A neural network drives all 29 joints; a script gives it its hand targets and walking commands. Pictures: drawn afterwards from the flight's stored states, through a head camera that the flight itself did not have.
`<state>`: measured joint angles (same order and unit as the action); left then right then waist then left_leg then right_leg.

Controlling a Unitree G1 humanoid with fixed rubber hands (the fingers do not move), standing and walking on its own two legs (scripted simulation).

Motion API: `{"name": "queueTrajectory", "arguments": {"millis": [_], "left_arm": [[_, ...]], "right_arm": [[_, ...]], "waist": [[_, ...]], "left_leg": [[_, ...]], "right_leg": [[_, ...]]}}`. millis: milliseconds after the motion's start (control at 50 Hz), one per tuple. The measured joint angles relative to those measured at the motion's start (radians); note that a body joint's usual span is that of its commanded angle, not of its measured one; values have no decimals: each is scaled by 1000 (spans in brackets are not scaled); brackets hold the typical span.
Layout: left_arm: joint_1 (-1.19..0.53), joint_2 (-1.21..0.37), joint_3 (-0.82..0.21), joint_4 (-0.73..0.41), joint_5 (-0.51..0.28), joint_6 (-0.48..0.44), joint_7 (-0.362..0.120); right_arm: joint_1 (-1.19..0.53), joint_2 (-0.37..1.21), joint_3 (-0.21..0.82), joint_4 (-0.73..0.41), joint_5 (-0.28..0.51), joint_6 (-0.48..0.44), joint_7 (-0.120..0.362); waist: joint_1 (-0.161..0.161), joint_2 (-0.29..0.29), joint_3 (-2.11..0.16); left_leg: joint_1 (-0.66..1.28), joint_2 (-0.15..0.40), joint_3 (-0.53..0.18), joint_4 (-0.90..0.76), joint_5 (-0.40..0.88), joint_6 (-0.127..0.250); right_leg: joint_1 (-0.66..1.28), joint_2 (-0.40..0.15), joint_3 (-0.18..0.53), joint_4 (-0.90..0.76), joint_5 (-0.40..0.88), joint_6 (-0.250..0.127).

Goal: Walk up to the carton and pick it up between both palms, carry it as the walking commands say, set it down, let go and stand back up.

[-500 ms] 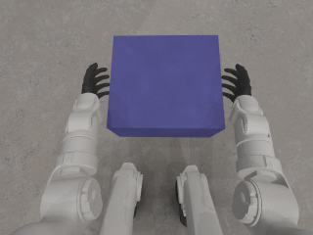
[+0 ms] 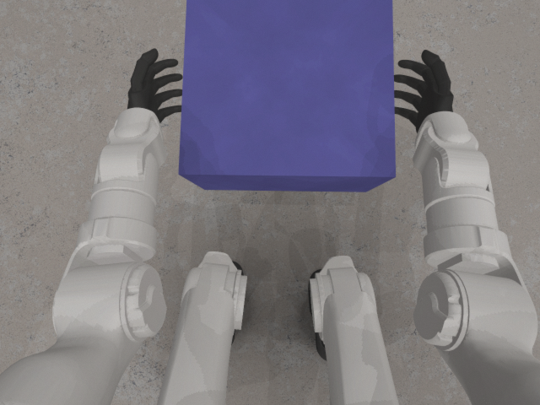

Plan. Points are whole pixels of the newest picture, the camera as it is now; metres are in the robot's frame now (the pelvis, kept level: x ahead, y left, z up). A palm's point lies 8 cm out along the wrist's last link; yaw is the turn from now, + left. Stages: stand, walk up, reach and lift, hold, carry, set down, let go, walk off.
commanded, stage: set down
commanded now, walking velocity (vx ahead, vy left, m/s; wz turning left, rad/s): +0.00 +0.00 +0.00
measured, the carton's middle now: (286, 103) +0.55 -0.01 -0.19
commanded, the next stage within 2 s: none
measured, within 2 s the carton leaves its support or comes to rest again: rests again in 1.88 s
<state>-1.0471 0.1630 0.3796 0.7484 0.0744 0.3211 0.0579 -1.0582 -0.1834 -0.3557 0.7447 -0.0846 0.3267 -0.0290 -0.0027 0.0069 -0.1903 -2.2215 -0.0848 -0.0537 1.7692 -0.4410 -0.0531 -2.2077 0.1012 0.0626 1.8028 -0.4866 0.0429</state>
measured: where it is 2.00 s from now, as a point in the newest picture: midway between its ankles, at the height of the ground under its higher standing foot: (275, 325)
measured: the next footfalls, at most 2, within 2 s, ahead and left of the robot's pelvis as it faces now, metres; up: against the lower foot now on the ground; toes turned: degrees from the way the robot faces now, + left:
none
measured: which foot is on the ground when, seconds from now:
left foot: down 0.00-1.00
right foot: down 0.00-1.00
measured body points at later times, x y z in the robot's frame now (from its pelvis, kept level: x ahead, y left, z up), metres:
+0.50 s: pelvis +0.00 +0.00 -0.06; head +0.33 +0.00 +0.24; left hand +0.53 +0.18 -0.20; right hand +0.53 -0.20 -0.19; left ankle +0.12 +0.12 -0.43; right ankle +0.11 -0.12 -0.43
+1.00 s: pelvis +0.01 +0.00 -0.09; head +0.37 -0.01 +0.18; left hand +0.54 +0.18 -0.27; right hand +0.54 -0.20 -0.26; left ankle +0.12 +0.12 -0.43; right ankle +0.11 -0.12 -0.43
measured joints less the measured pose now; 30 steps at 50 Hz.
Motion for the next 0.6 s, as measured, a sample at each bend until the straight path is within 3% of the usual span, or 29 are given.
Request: {"name": "queueTrajectory", "arguments": {"millis": [220, 600], "left_arm": [[-24, 27, -52, 14, -58, -34, 24], [-172, 93, -96, 147, -109, -90, 47]], "right_arm": [[-29, -29, 44, 19, 60, -34, -39], [-164, -100, 104, 152, 133, -101, -52]], "waist": [[3, -4, 55], [-1, -11, 211]], "left_leg": [[-76, -1, 3, 105, -29, -3], [-148, -2, 11, 241, -35, -3]], "right_leg": [[-75, 9, -4, 103, -27, 5], [-145, 9, -13, 237, -35, 11]]}}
